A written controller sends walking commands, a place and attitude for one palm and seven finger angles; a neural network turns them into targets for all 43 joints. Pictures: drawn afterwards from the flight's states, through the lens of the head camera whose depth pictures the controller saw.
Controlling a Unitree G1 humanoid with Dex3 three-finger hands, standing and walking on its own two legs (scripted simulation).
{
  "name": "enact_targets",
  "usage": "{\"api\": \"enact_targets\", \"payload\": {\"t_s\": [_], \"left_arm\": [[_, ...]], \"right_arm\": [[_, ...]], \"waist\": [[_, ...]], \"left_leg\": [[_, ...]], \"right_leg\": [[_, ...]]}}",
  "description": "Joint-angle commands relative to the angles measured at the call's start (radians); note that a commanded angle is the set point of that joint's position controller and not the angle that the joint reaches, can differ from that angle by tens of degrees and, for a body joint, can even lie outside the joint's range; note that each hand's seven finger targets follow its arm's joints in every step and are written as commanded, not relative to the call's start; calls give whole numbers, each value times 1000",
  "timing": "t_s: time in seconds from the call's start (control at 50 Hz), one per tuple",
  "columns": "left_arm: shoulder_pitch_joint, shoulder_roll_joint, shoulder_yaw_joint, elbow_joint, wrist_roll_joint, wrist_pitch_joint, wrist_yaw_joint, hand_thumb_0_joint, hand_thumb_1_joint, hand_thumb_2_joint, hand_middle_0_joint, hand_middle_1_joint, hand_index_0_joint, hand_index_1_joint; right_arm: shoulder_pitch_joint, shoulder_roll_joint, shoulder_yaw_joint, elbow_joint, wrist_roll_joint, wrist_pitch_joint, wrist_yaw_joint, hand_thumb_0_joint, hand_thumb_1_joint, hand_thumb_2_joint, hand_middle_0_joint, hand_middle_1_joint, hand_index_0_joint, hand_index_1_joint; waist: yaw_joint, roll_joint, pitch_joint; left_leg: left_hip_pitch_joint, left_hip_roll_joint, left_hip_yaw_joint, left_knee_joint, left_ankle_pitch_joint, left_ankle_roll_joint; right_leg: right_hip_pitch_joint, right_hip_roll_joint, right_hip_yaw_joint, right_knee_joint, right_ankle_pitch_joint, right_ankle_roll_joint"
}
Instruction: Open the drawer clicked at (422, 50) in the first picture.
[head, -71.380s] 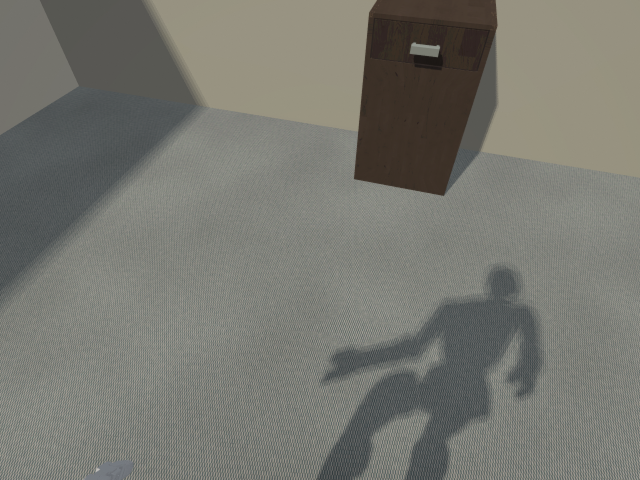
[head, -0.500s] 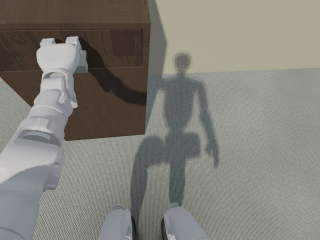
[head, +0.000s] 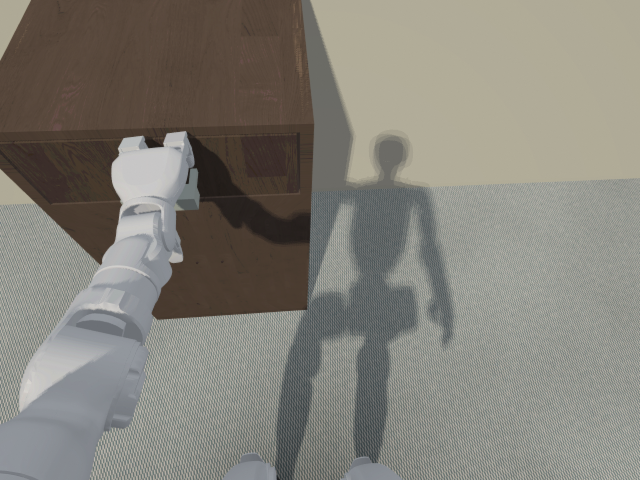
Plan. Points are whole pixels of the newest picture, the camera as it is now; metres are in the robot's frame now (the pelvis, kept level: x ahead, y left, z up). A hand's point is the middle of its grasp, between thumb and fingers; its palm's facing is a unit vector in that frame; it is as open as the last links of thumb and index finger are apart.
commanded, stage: lift the hand off the handle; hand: left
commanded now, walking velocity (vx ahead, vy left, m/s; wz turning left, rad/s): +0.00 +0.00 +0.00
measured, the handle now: (163, 186) +0.54 +0.20 -0.03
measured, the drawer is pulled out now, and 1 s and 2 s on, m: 0.00 0.00 0.00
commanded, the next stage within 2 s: draw the hand back to the body in 1.48 s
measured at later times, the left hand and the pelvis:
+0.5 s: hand (150, 189) +0.47 +0.18 +0.05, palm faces +0.00 -0.03 -1.00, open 13.8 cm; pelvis +0.00 -0.01 +0.01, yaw +1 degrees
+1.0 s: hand (135, 169) +0.48 +0.19 +0.09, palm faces +0.01 -0.03 -1.00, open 13.8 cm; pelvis -0.01 +0.00 +0.02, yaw +0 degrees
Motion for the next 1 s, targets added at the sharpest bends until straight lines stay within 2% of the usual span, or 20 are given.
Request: {"api": "enact_targets", "payload": {"t_s": [0.0, 0.04, 0.08, 0.12, 0.14, 0.18, 0.22, 0.24, 0.32, 0.42, 0.44, 0.5, 0.52, 0.54, 0.62, 0.68, 0.72, 0.78, 0.82, 0.98], "left_arm": [[-424, 239, 55, -259, -12, -18, -1, 0, -500, 300, -300, -1200, -300, -1200], [-362, 191, 30, -256, -9, -41, -15, 0, -500, 300, -300, -1200, -300, -1200], [-308, 214, 51, -254, -3, -60, -24, 0, -500, 300, -300, -1200, -300, -1200], [-347, 163, 0, -271, -3, -74, -26, 0, -500, 300, -300, -1200, -300, -1200], [-313, 201, 44, -269, -2, -76, -22, 0, -500, 300, -300, -1200, -300, -1200], [-311, 179, 24, -257, -3, -74, -16, 0, -500, 300, -300, -1200, -300, -1200], [-375, 154, -2, -309, -7, -84, -12, 0, -500, 300, -300, -1200, -300, -1200], [-352, 207, 50, -297, -9, -81, -7, 0, -500, 300, -300, -1200, -300, -1200], [-428, 217, 40, -359, -1, -91, 4, 0, -500, 300, -300, -1200, -300, -1200], [-412, 201, 27, -306, 2, -62, 6, 0, -500, 300, -300, -1200, -300, -1200], [-398, 193, 26, -276, -7, -46, 3, 0, -500, 300, -300, -1200, -300, -1200], [-406, 249, 56, -229, -13, -18, -14, 0, -500, 300, -300, -1200, -300, -1200], [-432, 227, 24, -243, -9, -19, -23, 0, -500, 300, -300, -1200, -300, -1200], [-413, 229, 31, -223, -18, -15, -33, 0, -500, 300, -300, -1200, -300, -1200], [-464, 201, -13, -250, -21, -43, -77, 0, -500, 300, -300, -1200, -300, -1200], [-438, 264, 45, -263, -28, -73, -92, 0, -500, 300, -300, -1200, -300, -1200], [-463, 228, 12, -274, -28, -92, -93, 0, -500, 300, -300, -1200, -300, -1200], [-464, 282, 59, -257, -18, -92, -69, 0, -500, 300, -300, -1200, -300, -1200], [-487, 303, 73, -269, -10, -91, -56, 0, -500, 300, -300, -1200, -300, -1200], [-515, 222, 17, -320, -24, -47, -69, 0, -500, 300, -300, -1200, -300, -1200]], "right_arm": [[158, -162, -56, -51, -3, -1, -23, 0, -900, -900, 200, 300, 200, 300], [150, -159, -61, -51, -2, -2, -24, 0, -900, -900, 200, 300, 200, 300], [143, -159, -61, -56, -1, 0, -24, 0, -900, -900, 200, 300, 200, 300], [137, -153, -60, -61, 2, 0, -21, 0, -900, -900, 200, 300, 200, 300], [137, -158, -65, -57, 3, 2, -19, 0, -900, -900, 200, 300, 200, 300], [129, -156, -66, -62, 5, 6, -16, 0, -900, -900, 200, 300, 200, 300], [128, -150, -67, -67, 4, 1, -13, 0, -900, -900, 200, 300, 200, 300], [126, -157, -71, -62, 5, 4, -13, 0, -900, -900, 200, 300, 200, 300], [115, -153, -69, -66, 5, 0, -15, 0, -900, -900, 200, 300, 200, 300], [106, -153, -67, -64, 10, 1, -14, 0, -900, -900, 200, 300, 200, 300], [105, -159, -68, -60, 10, 3, -13, 0, -900, -900, 200, 300, 200, 300], [100, -167, -60, -66, 15, 8, -17, 0, -900, -900, 200, 300, 200, 300], [97, -161, -56, -73, 17, 7, -19, 0, -900, -900, 200, 300, 200, 300], [98, -163, -57, -72, 18, 7, -20, 0, -900, -900, 200, 300, 200, 300], [100, -160, -55, -81, 22, -1, -27, 0, -900, -900, 200, 300, 200, 300], [102, -165, -56, -82, 21, -6, -36, 0, -900, -900, 200, 300, 200, 300], [104, -157, -52, -85, 22, -12, -35, 0, -900, -900, 200, 300, 200, 300], [107, -165, -53, -78, 25, -18, -35, 0, -900, -900, 200, 300, 200, 300], [111, -163, -52, -82, 24, -22, -34, 0, -900, -900, 200, 300, 200, 300], [115, -166, -66, -74, 24, -32, -21, 0, -900, -900, 200, 300, 200, 300]], "waist": [[-4, 9, -486], [-8, 2, -439], [7, -12, -420], [-6, -5, -395], [10, -9, -385], [3, -15, -362], [0, 16, -400], [8, 2, -392], [8, 24, -446], [7, -6, -418], [3, -2, -370], [8, -48, -349], [6, -33, -380], [6, -33, -348], [-5, -22, -346], [13, -32, -346], [6, -33, -336], [14, -11, -297], [22, -19, -343], [20, 34, -415]], "left_leg": [[442, -31, 2, -53, 582, 15], [469, -28, 2, -59, 607, 18], [451, -31, 6, -65, 592, 17], [453, -33, 6, -72, 569, 16], [454, -31, 6, -76, 564, 15], [457, -34, 7, -84, 540, 15], [483, -36, 9, -84, 558, 14], [482, -35, 9, -83, 551, 15], [516, -37, 4, -89, 573, 14], [514, -38, 4, -108, 540, 12], [500, -38, 4, -117, 512, 12], [452, -43, 9, -140, 450, 15], [462, -45, 18, -146, 440, 17], [458, -45, 17, -150, 425, 18], [491, -40, 13, -169, 407, 19], [485, -40, 11, -176, 394, 21], [485, -40, 9, -181, 384, 21], [465, -37, 7, -189, 352, 18], [471, -39, 10, -189, 371, 18], [608, -26, 5, -193, 483, 11]], "right_leg": [[259, -2, 6, -107, 638, 9], [236, 1, 2, -118, 638, 10], [257, -1, 6, -125, 642, 10], [226, -1, 8, -132, 607, 14], [233, 0, 4, -130, 599, 7], [225, 1, 1, -142, 572, 6], [224, -1, 5, -138, 575, 9], [237, 0, 5, -139, 580, 5], [242, -2, 9, -136, 584, 9], [241, 0, 1, -152, 540, 8], [237, 1, -4, -161, 524, 2], [284, -6, 5, -180, 508, 5], [289, -9, 13, -187, 505, 14], [291, -8, 9, -192, 500, 7], [266, -8, 12, -211, 445, 12], [292, -9, 13, -212, 441, 6], [272, -8, 12, -218, 414, 10], [247, -6, 9, -221, 367, 3], [275, -6, 10, -214, 382, 5], [261, 5, -10, -218, 428, -3]]}}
